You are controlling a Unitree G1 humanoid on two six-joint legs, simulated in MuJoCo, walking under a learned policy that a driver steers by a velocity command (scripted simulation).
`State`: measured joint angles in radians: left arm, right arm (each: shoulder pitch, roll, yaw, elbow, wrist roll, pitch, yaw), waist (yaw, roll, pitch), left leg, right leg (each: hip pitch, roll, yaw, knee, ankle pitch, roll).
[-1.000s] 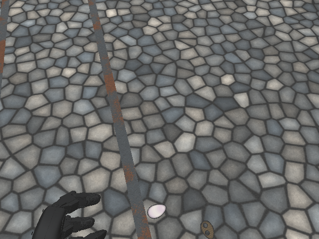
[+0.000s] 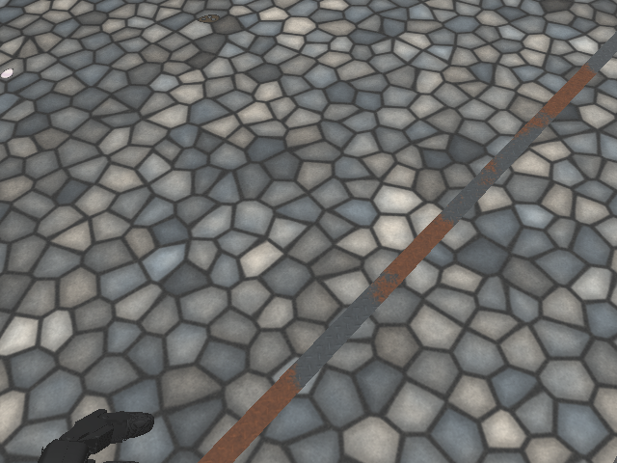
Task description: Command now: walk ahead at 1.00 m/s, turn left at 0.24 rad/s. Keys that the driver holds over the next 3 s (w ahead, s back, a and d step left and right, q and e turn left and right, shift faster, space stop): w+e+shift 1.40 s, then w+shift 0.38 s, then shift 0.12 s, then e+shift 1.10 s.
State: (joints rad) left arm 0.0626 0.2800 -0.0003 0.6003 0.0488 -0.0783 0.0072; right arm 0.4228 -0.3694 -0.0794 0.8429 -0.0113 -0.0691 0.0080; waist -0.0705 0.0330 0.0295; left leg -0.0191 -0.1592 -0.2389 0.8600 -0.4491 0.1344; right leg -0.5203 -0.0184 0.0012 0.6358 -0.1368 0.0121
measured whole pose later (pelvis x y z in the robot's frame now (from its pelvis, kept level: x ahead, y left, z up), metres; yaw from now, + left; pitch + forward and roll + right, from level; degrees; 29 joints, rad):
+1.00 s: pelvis +0.85 -0.24 +0.02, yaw -44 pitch +0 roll -1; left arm 0.43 0.33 0.06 0.80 0.01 -0.02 -0.01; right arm 0.10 -0.23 0.03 0.60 -0.07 -0.06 0.00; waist 0.04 -0.01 0.04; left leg -0.66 0.13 -0.10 1.12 -0.35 -0.06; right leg -0.16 0.23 0.07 0.45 -0.27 -0.19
